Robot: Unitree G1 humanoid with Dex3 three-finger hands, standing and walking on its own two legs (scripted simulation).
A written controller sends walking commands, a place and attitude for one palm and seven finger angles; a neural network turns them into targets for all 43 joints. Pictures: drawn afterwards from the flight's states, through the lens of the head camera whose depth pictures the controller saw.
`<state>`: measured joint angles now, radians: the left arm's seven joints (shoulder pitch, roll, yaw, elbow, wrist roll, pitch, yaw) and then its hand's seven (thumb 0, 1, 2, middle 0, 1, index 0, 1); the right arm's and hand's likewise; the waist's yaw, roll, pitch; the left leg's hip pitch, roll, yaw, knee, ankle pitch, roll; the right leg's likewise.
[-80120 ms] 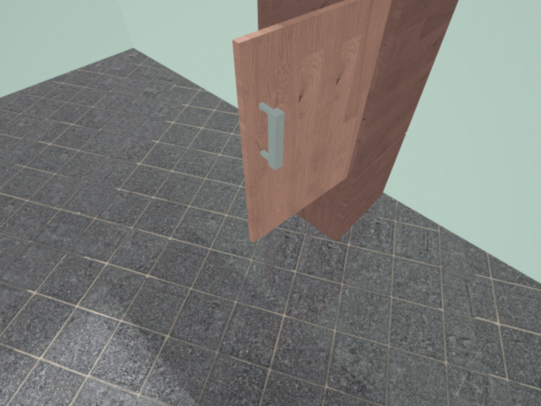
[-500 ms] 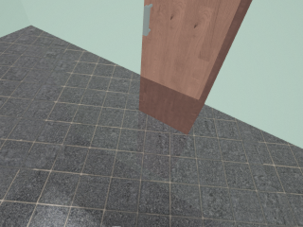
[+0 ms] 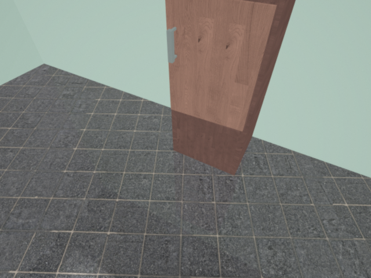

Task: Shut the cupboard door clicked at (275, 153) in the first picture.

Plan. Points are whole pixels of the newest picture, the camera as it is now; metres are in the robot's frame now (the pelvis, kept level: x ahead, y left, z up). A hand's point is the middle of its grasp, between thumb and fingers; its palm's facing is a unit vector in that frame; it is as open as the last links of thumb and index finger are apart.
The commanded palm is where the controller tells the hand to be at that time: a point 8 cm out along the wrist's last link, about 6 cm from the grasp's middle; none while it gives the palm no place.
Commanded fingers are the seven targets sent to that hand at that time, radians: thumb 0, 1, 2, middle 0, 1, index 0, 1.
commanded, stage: let the arm hang, fingers relaxed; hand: left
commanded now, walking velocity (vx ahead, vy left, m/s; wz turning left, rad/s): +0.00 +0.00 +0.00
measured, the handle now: (172, 45) +1.02 +0.12 +0.05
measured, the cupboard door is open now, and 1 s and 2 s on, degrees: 3 3 3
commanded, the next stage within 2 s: look to check the result in 0.22 s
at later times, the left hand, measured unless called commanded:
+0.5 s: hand out of the picture +0.04 +0.18 -0.17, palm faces +0.01 -0.97 -0.24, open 7.3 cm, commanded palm none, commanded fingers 0.00 0.90 0.90 -0.20 -0.30 -0.20 -0.30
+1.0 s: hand out of the picture +0.05 +0.16 -0.17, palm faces +0.03 -0.97 -0.23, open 7.3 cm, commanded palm none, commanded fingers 0.00 0.90 0.90 -0.20 -0.30 -0.20 -0.30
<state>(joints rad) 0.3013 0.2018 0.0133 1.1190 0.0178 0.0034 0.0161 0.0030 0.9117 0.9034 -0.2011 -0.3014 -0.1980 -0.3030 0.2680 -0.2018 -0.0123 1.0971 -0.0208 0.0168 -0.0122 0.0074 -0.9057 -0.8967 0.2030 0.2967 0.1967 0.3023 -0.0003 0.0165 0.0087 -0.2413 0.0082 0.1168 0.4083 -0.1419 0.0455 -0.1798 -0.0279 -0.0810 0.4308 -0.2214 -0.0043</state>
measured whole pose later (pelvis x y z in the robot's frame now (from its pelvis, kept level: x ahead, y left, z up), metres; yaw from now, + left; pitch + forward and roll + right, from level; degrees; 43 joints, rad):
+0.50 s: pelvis +0.02 -0.01 +0.00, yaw +0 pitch -2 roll +0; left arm 0.23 0.21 0.01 1.14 0.01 -0.01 0.02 0.00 0.91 0.90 -0.20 -0.30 -0.20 -0.30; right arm 0.23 -0.20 0.00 1.13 -0.02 0.00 -0.02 0.01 -0.91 -0.90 0.20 0.30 0.20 0.30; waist -0.01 0.01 0.04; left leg -0.18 0.02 0.11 0.36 -0.15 0.02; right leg -0.11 -0.01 -0.09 0.37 -0.23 -0.02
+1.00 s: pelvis +0.04 -0.03 +0.00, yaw +1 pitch -2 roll +0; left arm 0.24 0.20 0.00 1.15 0.01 -0.01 0.02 0.00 0.91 0.90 -0.20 -0.30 -0.20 -0.30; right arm 0.21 -0.21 0.00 1.13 -0.02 0.01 -0.02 0.01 -0.91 -0.90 0.20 0.30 0.20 0.30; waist -0.01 0.00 0.04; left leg -0.16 0.03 0.09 0.36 -0.17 0.00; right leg -0.07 0.00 -0.11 0.34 -0.24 -0.03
